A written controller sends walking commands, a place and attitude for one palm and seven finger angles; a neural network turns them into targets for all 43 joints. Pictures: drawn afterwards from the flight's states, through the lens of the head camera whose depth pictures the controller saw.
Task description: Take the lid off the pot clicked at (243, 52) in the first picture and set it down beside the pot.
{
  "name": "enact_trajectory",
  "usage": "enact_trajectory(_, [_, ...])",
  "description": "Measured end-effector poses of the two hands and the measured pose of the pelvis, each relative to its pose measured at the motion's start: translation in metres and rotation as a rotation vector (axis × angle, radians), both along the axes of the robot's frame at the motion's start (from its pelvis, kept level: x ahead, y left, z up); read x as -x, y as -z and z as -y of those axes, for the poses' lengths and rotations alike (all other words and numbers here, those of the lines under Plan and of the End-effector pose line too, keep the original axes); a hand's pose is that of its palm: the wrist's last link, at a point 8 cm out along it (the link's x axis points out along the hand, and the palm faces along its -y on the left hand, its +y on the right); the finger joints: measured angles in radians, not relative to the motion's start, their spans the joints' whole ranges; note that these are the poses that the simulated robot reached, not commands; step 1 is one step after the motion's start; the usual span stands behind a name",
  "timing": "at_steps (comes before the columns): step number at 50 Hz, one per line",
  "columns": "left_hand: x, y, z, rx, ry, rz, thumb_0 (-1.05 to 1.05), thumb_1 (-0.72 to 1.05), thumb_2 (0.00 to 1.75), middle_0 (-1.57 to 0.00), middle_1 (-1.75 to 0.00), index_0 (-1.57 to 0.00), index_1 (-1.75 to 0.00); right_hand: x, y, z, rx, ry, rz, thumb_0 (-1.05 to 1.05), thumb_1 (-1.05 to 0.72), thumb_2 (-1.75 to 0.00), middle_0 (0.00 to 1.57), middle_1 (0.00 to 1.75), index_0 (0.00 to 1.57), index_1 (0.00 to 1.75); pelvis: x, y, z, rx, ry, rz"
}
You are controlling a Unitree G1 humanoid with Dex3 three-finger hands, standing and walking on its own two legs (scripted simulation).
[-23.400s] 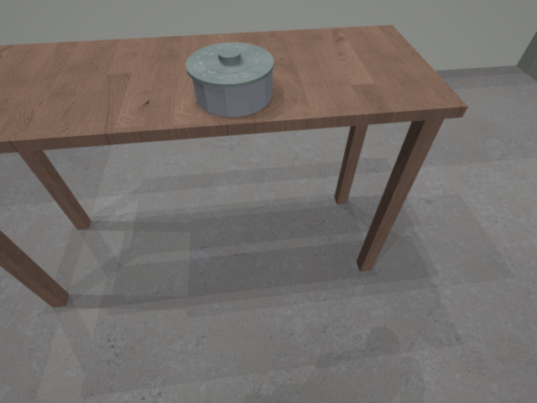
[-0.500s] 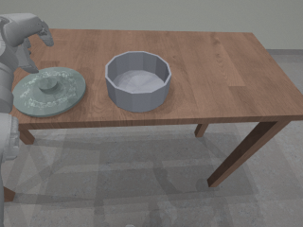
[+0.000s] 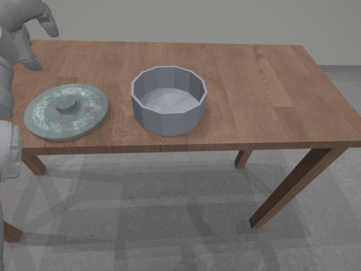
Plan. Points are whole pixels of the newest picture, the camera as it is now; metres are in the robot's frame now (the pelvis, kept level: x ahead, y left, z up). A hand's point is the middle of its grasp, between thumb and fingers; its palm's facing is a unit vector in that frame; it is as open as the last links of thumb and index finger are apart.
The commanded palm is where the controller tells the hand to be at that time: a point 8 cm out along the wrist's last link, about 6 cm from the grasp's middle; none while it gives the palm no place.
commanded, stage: draw the hand back to the body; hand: left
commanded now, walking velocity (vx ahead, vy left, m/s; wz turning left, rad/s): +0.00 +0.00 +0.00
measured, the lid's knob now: (65, 103) +0.49 +0.28 +0.09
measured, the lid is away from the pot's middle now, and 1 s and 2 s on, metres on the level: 0.25 0.25 0.25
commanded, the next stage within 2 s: none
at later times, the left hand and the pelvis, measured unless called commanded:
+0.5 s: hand (27, 59) +0.43 +0.28 +0.25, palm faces -0.20 -0.07 -0.98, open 11.0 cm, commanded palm +0.40 +0.27 +0.31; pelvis -0.01 +0.00 +0.00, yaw +0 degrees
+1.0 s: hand (37, 44) +0.38 +0.22 +0.30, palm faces +0.39 -0.91 -0.16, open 10.4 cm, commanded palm +0.32 +0.26 +0.30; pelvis +0.00 -0.04 +0.01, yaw -3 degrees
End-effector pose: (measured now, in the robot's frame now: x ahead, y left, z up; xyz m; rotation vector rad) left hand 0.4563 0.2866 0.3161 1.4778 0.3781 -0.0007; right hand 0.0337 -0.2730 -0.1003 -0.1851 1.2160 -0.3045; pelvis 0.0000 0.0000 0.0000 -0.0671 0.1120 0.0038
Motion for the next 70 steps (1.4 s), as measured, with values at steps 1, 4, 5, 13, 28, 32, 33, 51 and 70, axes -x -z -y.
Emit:
enact_trajectory(1, [0.001,0.000,0.000,-0.008,-0.007,-0.006,0.00,-0.15,0.93,-0.52,-0.56,-0.53,-0.56,0.000,0.000,0.000,-0.002,-0.002,0.001,0.00,-0.90,-0.89,0.20,0.30,0.20,0.30,0.000,0.000,0.000,-0.001,0.000,0.001])
enact_trajectory(4, [0.003,0.001,0.002,-0.019,-0.010,-0.015,0.00,-0.15,0.93,-0.52,-0.56,-0.52,-0.56,-0.001,0.001,-0.001,-0.004,-0.013,0.001,0.00,-0.90,-0.89,0.20,0.30,0.20,0.30,0.002,0.000,0.000,-0.002,-0.002,0.004])
enact_trajectory(5, [0.003,0.002,0.003,-0.015,-0.007,-0.015,0.00,-0.15,0.93,-0.52,-0.56,-0.53,-0.56,-0.001,0.001,-0.001,-0.004,-0.015,0.002,0.00,-0.90,-0.89,0.20,0.30,0.20,0.30,0.003,0.000,0.000,-0.002,-0.002,0.004])
enact_trajectory(13, [0.008,0.003,0.006,-0.016,0.017,0.000,0.00,-0.15,0.93,-0.52,-0.56,-0.53,-0.56,-0.003,0.000,-0.001,-0.008,-0.009,0.026,0.00,-0.90,-0.89,0.20,0.30,0.20,0.30,0.004,-0.001,0.000,-0.004,0.002,0.013])
enact_trajectory(28, [0.042,0.016,0.006,-0.020,0.039,0.044,0.00,-0.15,0.93,-0.52,-0.56,-0.53,-0.56,-0.046,-0.004,-0.012,-0.052,-0.075,0.131,0.01,-0.90,-0.89,0.20,0.30,0.20,0.30,0.010,-0.002,0.001,-0.006,-0.007,0.045])
enact_trajectory(32, [0.052,0.017,0.007,0.299,0.113,0.204,0.00,-0.15,0.93,-0.52,-0.56,-0.53,-0.56,-0.065,-0.010,-0.019,-0.049,-0.128,0.205,0.01,-0.90,-0.89,0.20,0.30,0.20,0.30,0.013,-0.004,0.002,-0.006,-0.008,0.070])
enact_trajectory(33, [0.055,0.017,0.009,0.453,0.151,0.308,0.00,-0.15,0.93,-0.52,-0.56,-0.53,-0.56,-0.069,-0.013,-0.022,-0.046,-0.152,0.227,0.01,-0.90,-0.89,0.20,0.30,0.20,0.30,0.014,-0.005,0.003,-0.008,-0.004,0.080])
enact_trajectory(51, [0.117,0.015,0.025,1.110,0.157,1.028,0.00,0.05,0.92,-0.45,-0.51,-0.46,-0.51,-0.096,-0.046,0.017,0.009,-0.172,0.418,0.01,-0.90,-0.89,0.20,0.30,0.20,0.30,0.003,-0.014,0.039,-0.022,0.049,0.131])
enact_trajectory(70, [0.165,0.018,0.071,1.003,0.122,1.068,0.00,0.53,0.91,-0.31,-0.39,-0.32,-0.39,-0.140,-0.033,0.062,-0.049,-0.181,0.457,0.01,-0.90,-0.89,0.20,0.30,0.20,0.30,-0.022,-0.014,0.092,-0.050,0.039,0.146])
